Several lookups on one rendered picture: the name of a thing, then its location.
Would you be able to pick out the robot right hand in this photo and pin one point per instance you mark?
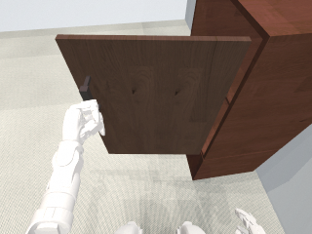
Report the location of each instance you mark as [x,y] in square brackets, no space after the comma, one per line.
[249,221]

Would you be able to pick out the cupboard door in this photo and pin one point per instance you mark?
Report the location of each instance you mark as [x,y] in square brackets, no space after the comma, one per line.
[158,94]

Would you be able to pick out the handle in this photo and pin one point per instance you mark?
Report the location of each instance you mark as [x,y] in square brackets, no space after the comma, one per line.
[85,91]

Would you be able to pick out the robot right thigh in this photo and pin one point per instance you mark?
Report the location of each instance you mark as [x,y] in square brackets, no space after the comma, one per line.
[189,229]

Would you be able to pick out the right robot shin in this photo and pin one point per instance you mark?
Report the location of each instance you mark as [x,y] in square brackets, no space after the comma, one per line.
[187,223]

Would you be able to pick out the left robot forearm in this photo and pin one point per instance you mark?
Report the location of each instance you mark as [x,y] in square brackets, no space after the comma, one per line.
[55,213]

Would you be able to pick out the robot left hand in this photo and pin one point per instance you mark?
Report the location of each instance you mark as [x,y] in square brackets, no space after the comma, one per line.
[77,127]

